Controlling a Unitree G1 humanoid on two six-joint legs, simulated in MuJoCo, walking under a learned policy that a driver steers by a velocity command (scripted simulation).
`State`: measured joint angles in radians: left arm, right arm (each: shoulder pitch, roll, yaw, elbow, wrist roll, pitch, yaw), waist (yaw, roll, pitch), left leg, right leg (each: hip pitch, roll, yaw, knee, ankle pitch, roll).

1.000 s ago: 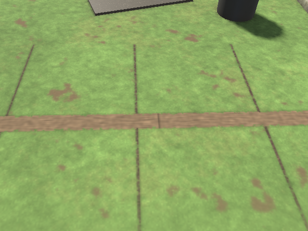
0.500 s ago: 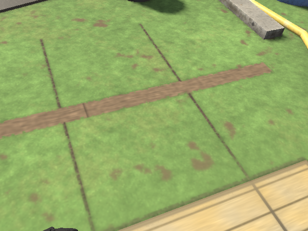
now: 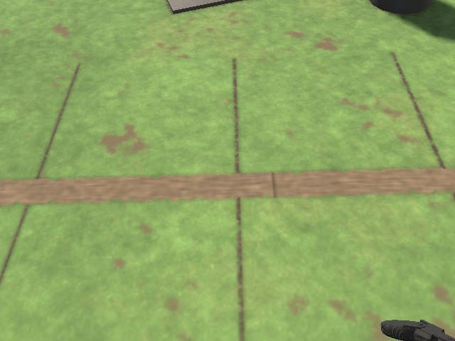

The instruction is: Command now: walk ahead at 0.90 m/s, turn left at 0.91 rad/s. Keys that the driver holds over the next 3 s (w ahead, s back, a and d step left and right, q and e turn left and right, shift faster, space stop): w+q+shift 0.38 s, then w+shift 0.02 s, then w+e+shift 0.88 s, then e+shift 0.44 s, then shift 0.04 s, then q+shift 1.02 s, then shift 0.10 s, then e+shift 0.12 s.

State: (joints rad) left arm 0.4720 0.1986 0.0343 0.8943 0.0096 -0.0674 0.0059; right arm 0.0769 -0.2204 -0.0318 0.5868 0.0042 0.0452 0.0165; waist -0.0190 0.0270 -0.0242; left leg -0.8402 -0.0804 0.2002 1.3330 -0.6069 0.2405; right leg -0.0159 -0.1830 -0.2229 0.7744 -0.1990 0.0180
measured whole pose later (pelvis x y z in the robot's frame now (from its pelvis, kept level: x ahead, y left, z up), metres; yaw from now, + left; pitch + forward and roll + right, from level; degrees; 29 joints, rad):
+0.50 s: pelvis +0.40 +0.06 +0.11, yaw +25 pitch +4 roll -3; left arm 0.04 0.26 0.02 0.61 0.04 -0.09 0.01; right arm 0.46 -0.33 -0.09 0.83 -0.01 -0.08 -0.01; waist -0.07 0.02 0.02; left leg -0.10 -0.18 -0.21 1.08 -0.41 0.13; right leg -0.53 0.07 -0.04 0.62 -0.18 -0.04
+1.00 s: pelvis +0.80 +0.26 +0.13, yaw +9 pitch +2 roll +2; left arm 0.29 0.33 0.09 0.76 0.02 -0.02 -0.04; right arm 0.32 -0.26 -0.04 0.73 -0.04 -0.10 -0.01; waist 0.00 -0.06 -0.03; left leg -0.20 0.03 0.10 0.51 -0.33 -0.02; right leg -0.59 -0.03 0.00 1.30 -0.30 -0.09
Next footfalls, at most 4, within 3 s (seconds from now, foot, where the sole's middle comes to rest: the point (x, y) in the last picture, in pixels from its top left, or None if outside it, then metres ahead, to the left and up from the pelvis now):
0.44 right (240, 301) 0.56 0.01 -0.64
0.82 left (114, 238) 0.77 0.39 -0.64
1.26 right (171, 132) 1.23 0.24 -0.64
1.62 left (175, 71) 1.60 0.25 -0.64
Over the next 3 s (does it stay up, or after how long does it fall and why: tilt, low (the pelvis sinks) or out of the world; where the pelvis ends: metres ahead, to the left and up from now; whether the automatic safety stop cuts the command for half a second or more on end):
stays up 1.44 0.26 0.14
